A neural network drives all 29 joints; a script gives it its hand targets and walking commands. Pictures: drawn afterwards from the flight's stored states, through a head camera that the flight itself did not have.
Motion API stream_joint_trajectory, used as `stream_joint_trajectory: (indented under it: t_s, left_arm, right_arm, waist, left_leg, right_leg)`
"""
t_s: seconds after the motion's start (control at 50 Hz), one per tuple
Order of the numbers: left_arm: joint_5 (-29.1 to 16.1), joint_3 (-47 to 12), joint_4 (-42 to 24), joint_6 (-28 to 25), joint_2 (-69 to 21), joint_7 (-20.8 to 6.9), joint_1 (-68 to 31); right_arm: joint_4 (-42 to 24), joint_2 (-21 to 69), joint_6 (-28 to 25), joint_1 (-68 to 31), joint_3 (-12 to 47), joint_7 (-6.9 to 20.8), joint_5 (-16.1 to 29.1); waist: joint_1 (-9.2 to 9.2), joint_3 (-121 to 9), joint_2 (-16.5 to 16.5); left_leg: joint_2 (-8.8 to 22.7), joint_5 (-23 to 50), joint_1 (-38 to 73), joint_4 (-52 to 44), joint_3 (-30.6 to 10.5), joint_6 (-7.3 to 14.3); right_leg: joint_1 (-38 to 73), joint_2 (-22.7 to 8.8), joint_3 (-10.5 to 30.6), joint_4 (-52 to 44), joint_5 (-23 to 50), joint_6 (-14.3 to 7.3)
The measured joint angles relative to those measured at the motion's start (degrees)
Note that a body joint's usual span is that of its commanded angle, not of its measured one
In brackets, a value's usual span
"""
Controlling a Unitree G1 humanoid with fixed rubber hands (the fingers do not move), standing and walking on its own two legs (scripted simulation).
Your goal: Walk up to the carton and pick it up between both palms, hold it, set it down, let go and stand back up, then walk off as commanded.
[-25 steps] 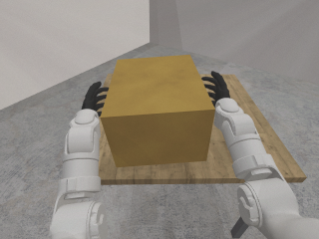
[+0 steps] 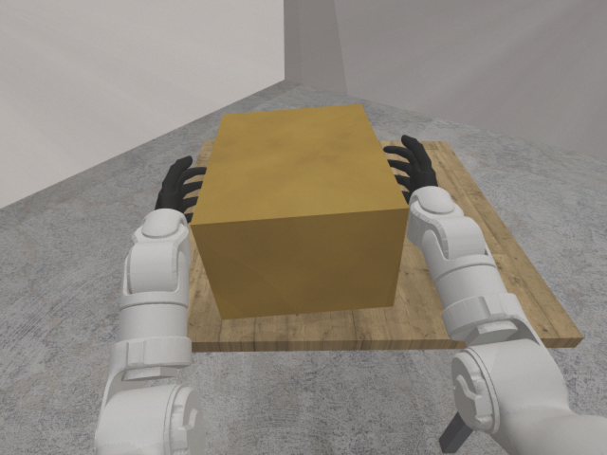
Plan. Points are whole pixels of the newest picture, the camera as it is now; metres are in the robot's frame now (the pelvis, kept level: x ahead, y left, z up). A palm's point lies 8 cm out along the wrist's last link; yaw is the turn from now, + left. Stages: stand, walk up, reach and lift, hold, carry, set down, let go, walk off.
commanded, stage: hold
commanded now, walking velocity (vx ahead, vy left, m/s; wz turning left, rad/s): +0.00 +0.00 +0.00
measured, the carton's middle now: (299, 200) +0.44 +0.02 +0.15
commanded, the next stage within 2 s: none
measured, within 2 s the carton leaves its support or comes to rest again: neither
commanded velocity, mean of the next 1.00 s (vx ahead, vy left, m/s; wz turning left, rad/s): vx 0.00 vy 0.00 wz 0.00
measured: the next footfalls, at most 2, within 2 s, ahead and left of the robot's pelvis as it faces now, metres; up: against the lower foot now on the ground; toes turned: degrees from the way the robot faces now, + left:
none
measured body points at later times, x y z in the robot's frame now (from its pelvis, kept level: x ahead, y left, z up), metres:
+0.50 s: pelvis +0.00 +0.00 +0.00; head -0.06 +0.02 +0.45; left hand +0.37 +0.18 +0.18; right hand +0.39 -0.15 +0.20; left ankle +0.06 +0.15 -0.75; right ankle -0.02 -0.13 -0.75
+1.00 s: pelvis +0.00 +0.00 +0.00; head -0.06 +0.02 +0.45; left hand +0.37 +0.18 +0.19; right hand +0.39 -0.15 +0.21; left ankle +0.06 +0.15 -0.75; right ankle -0.01 -0.13 -0.75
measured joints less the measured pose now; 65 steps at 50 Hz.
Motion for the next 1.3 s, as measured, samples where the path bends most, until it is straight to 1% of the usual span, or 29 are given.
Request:
stream_joint_trajectory:
  t_s: [0.4,1.3]
  left_arm:
    - [0.0,0.03,-1.03,0.42,0.0,-0.23,0.75]
    - [0.25,-0.16,-1.11,0.71,-0.17,-0.25,0.4]
  right_arm:
    - [-0.88,0.0,0.21,0.59,0.74,-0.2,0.0]
    - [-1.2,0.0,0.19,0.57,-0.07,0.13,0.05]
  waist:
    - [0.0,0.02,-0.02]
    - [-0.2,0.22,-0.08]
  left_leg:
    - [-0.01,0.0,0.22,0.0,0.0,0.0]
    - [-0.04,0.0,0.39,-0.17,0.01,-0.01]
  right_leg:
    - [0.21,0.0,0.04,0.0,0.0,0.0]
    - [0.27,0.0,0.12,-0.02,-0.01,-0.04]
